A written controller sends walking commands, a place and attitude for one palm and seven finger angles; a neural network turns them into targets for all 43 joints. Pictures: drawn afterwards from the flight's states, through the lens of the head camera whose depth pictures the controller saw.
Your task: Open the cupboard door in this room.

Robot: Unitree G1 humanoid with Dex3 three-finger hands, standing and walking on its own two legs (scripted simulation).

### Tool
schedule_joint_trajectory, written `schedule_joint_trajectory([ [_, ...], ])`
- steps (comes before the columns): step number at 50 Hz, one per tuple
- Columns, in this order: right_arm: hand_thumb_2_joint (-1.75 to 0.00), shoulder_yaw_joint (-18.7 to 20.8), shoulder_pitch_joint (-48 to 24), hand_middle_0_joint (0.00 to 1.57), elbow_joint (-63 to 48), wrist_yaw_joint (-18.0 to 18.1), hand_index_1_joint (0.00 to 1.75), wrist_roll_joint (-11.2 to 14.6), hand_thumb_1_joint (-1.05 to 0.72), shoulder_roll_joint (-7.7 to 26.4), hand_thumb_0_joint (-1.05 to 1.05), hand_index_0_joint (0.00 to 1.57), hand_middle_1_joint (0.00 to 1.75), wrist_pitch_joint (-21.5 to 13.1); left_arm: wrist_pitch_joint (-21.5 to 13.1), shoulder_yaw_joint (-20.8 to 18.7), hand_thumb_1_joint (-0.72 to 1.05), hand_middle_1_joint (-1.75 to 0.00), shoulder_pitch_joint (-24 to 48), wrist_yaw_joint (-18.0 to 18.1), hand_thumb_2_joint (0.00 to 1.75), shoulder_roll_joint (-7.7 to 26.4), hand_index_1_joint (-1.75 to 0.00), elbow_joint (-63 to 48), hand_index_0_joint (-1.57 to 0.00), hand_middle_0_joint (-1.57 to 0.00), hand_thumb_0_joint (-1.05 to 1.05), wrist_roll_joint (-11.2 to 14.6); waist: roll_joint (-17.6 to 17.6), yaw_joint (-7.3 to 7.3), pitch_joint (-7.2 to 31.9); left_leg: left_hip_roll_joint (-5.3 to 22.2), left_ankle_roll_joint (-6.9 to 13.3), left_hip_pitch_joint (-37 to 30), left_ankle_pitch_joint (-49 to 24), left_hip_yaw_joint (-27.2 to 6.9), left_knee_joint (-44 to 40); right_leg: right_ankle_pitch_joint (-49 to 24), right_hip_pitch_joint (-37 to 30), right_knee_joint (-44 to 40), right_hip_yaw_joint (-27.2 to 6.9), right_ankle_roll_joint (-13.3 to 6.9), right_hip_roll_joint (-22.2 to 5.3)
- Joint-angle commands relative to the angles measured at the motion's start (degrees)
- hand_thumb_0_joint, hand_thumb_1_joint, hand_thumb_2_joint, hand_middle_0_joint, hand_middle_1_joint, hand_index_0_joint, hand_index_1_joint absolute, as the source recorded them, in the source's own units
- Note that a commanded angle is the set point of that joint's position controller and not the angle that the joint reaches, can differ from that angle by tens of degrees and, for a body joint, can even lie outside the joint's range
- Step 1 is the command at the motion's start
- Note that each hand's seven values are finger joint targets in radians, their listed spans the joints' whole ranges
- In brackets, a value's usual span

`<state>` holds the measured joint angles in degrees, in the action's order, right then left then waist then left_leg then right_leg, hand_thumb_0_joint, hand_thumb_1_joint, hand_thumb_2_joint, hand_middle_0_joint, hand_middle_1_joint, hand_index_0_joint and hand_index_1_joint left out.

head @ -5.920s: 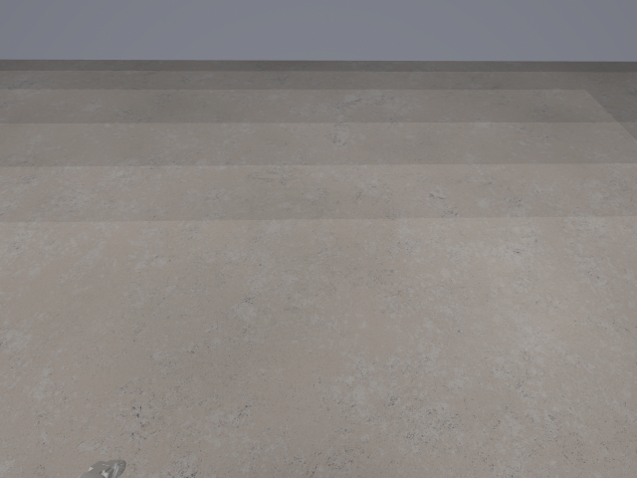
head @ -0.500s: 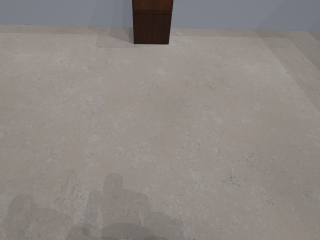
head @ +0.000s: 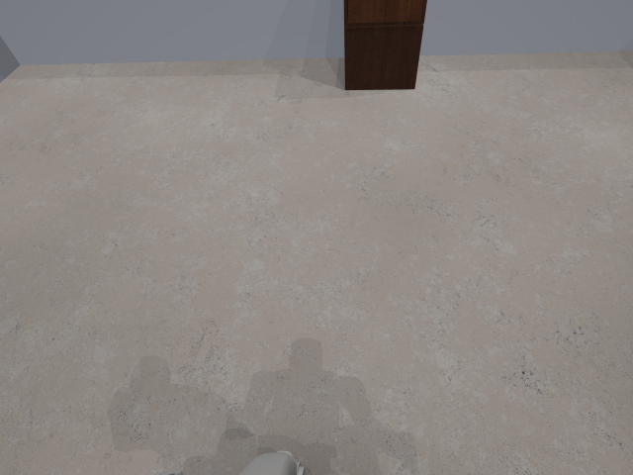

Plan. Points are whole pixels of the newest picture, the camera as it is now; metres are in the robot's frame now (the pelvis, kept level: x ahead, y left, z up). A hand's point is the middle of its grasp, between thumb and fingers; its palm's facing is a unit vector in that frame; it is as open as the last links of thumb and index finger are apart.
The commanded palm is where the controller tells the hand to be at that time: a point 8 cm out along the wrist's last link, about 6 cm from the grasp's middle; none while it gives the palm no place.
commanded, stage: turn or walk to find it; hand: left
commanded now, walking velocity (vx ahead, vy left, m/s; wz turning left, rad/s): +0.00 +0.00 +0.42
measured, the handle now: out of the picture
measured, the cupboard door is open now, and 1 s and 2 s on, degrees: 0 0 0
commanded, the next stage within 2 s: stand and wait in 0.60 s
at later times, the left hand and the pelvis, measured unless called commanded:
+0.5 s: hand out of the picture +0.00 +0.26 -0.17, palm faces +0.26 -0.93 -0.26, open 7.4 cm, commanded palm none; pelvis +0.00 +0.04 +0.00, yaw +12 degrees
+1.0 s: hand out of the picture -0.01 +0.18 -0.15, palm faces +0.38 -0.89 -0.25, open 7.3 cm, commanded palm none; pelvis +0.02 -0.01 +0.00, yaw +21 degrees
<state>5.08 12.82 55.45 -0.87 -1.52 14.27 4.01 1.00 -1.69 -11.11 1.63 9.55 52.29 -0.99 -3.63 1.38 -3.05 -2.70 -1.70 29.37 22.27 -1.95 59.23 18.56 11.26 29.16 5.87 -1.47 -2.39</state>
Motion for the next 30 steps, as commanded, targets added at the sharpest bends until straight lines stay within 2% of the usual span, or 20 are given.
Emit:
schedule_joint_trajectory([
  [1,-0.90,0.35,-0.60,0.20,-3.34,-0.08,0.30,0.29,-0.90,3.28,0.00,0.20,0.30,-0.95,-2.06,-2.58,0.90,-0.30,-0.51,0.52,0.90,10.23,-0.30,-3.27,-0.20,-0.20,0.00,-0.27,12.73,-0.60,1.80,3.74,-2.23,3.54,-0.63,0.67,6.49,-30.73,-5.10,-8.81,-6.32,-5.60,-14.97],
  [2,-0.90,0.12,-2.15,0.20,-3.72,-0.04,0.30,0.32,-0.90,3.15,0.00,0.20,0.30,-1.00,-2.02,-2.73,0.90,-0.30,-2.46,0.51,0.90,10.61,-0.30,-2.53,-0.20,-0.20,0.00,-0.41,12.75,-1.59,2.15,3.88,-2.45,3.16,0.51,1.35,3.94,-33.10,-6.59,-8.10,-6.32,-5.91,-15.29],
  [5,-0.90,-0.57,-5.84,0.20,-4.27,-0.02,0.30,0.50,-0.90,2.57,0.00,0.20,0.30,-1.10,-1.71,-3.09,0.90,-0.30,-5.86,0.38,0.90,12.34,-0.30,-0.97,-0.20,-0.20,0.00,-0.65,13.46,-3.37,2.22,4.12,-2.54,1.32,2.58,3.63,-3.97,-38.21,-9.27,-6.35,-4.83,-6.18,-16.01],
  [8,-0.90,-1.13,-8.03,0.20,-4.59,-0.05,0.30,0.82,-0.90,2.27,0.00,0.20,0.30,-1.30,-1.29,-3.34,0.90,-0.30,-7.75,0.24,0.90,13.87,-0.30,0.19,-0.20,-0.20,0.00,-0.84,15.46,-4.30,2.36,3.66,-1.74,-3.01,2.94,5.85,-11.62,-40.44,-8.62,-4.73,-3.93,-5.99,-16.32],
  [10,-0.90,-1.37,-7.62,0.20,-4.73,0.06,0.30,0.99,-0.90,2.42,0.00,0.20,0.30,-1.76,-1.12,-3.66,0.90,-0.30,-7.56,0.27,0.90,14.55,-0.30,0.55,-0.20,-0.20,0.00,-0.96,15.76,-4.10,3.76,3.36,-1.07,-6.25,2.25,7.04,-18.69,-41.86,-9.68,-2.34,-3.56,-5.47,-16.65],
  [11,-0.90,-1.38,-6.21,0.20,-4.36,0.16,0.30,0.97,-0.90,2.71,0.00,0.20,0.30,-2.00,-1.02,-3.76,0.90,-0.30,-6.68,0.27,0.90,14.85,-0.30,0.61,-0.20,-0.20,0.00,-0.79,15.80,-3.10,4.56,3.22,-0.73,-9.01,-0.80,7.70,-23.17,-41.27,-9.33,-0.64,-2.59,-4.50,-16.41],
  [12,-0.90,-1.32,-4.47,0.20,-3.87,0.26,0.30,0.81,-0.90,3.43,0.00,0.20,0.30,-2.30,-0.92,-3.80,0.90,-0.30,-6.00,0.21,0.90,14.81,-0.30,0.60,-0.20,-0.20,0.00,-0.47,15.08,-1.90,5.24,3.08,-0.31,-13.54,-6.43,8.15,-29.45,-39.09,-7.53,2.24,-0.77,-2.68,-15.38],
  [13,-0.90,-0.86,-1.37,0.20,-3.21,0.24,0.30,0.56,-0.90,5.54,0.00,0.20,0.30,-2.87,-0.76,-3.76,0.90,-0.30,-5.46,0.03,0.90,14.26,-0.30,0.35,-0.20,-0.20,0.00,0.08,10.25,0.04,7.70,4.87,0.83,-21.94,-16.18,6.40,-36.68,-34.40,-3.14,9.00,1.39,-0.17,-14.18],
  [14,-0.90,0.36,0.78,0.20,-3.33,0.34,0.30,0.11,-0.90,10.96,0.00,0.20,0.30,-3.32,-0.48,-3.39,0.90,-0.30,-6.39,-0.35,0.90,11.66,-0.30,-0.96,-0.20,-0.20,0.00,0.41,-3.91,0.84,10.39,16.24,5.64,-32.96,-33.23,-7.76,-37.30,-13.23,10.29,19.78,4.38,3.59,-8.34],
  [15,-0.90,1.11,3.66,0.20,-2.74,0.50,0.30,0.63,-0.90,14.26,0.00,0.20,0.30,-3.02,-0.31,-2.21,0.90,-0.30,-5.32,-0.39,0.90,8.72,-0.30,-2.96,-0.20,-0.20,0.00,0.14,-12.97,1.71,9.96,25.94,12.85,-34.04,-51.88,-16.79,-36.88,19.43,18.75,28.67,2.03,5.37,-4.38],
  [16,-0.90,1.10,5.25,0.20,-1.39,1.34,0.30,0.68,-0.90,13.37,0.00,0.20,0.30,-3.21,0.63,-2.21,0.90,-0.30,-1.22,0.25,0.90,9.25,-0.30,-2.95,-0.20,-0.20,0.00,0.00,-11.98,3.40,10.53,25.09,13.93,-31.35,-50.19,-16.08,-36.99,19.14,18.89,33.09,-3.24,5.29,-4.54],
  [17,-0.90,0.84,3.11,0.20,-1.92,1.78,0.30,0.53,-0.90,12.25,0.00,0.20,0.30,-3.14,0.66,-2.51,0.90,-0.30,0.99,0.05,0.90,9.45,-0.30,-2.93,-0.20,-0.20,0.00,0.27,-9.75,2.68,7.41,22.79,13.92,-28.62,-46.15,-14.87,-37.03,15.88,20.75,35.45,-4.38,5.22,-4.57],
  [19,-0.90,-0.15,-2.71,0.20,-3.78,1.85,0.30,0.43,-0.90,9.49,0.00,0.20,0.30,-3.38,0.52,-2.76,0.90,-0.30,-0.68,-0.69,0.90,9.37,-0.30,-1.56,-0.20,-0.20,0.00,0.18,-5.30,-0.21,5.17,18.60,11.65,-24.40,-39.58,-9.53,-37.77,9.17,19.06,35.33,-4.39,5.39,-4.64],
  [21,-0.90,-0.23,-3.44,0.20,-4.34,1.72,0.30,0.46,-0.90,9.12,0.00,0.20,0.30,-3.66,0.64,-2.66,0.90,-0.30,-1.69,-0.99,0.90,8.82,-0.30,-1.02,-0.20,-0.20,0.00,0.09,-3.76,-0.64,5.10,16.21,10.70,-22.94,-37.59,-7.54,-38.65,6.64,17.38,32.85,-4.06,5.80,-3.96],
  [23,-0.90,-0.08,-3.16,0.20,-4.49,1.58,0.30,0.52,-0.90,9.25,0.00,0.20,0.30,-3.69,0.83,-2.55,0.90,-0.30,-2.01,-0.96,0.90,8.53,-0.30,-1.30,-0.20,-0.20,0.00,0.08,-4.19,-0.78,5.59,15.70,10.88,-23.49,-36.03,-7.73,-39.08,5.59,17.19,30.17,-3.83,6.16,-3.31],
  [26,-0.90,0.30,-2.12,0.20,-4.72,1.42,0.30,0.31,-0.90,9.45,0.00,0.20,0.30,-3.42,0.86,-2.43,0.90,-0.30,-0.02,-0.89,0.90,8.16,-0.30,-2.73,-0.20,-0.20,0.00,0.11,-4.37,0.00,4.53,15.90,11.51,-22.28,-33.13,-10.08,-39.39,6.37,16.18,25.13,-3.77,6.24,-2.54],
  [28,-0.90,0.52,-2.19,0.20,-5.04,1.31,0.30,0.09,-0.90,9.57,0.00,0.20,0.30,-3.15,0.70,-2.32,0.90,-0.30,0.84,-0.79,0.90,7.85,-0.30,-3.60,-0.20,-0.20,0.00,0.25,-5.28,0.21,4.19,15.52,11.47,-20.26,-32.67,-11.48,-38.60,6.83,13.05,19.82,-3.41,5.95,-1.63],
  [30,-0.90,0.73,-2.97,0.20,-5.52,1.28,0.30,-0.05,-0.90,9.58,0.00,0.20,0.30,-2.95,0.32,-2.31,0.90,-0.30,-0.20,-0.74,0.90,7.76,-0.30,-3.78,-0.20,-0.20,0.00,0.41,-6.12,-0.43,4.40,15.06,11.19,-18.41,-33.12,-13.17,-37.45,6.10,9.19,13.94,-2.88,5.52,-0.41],
])
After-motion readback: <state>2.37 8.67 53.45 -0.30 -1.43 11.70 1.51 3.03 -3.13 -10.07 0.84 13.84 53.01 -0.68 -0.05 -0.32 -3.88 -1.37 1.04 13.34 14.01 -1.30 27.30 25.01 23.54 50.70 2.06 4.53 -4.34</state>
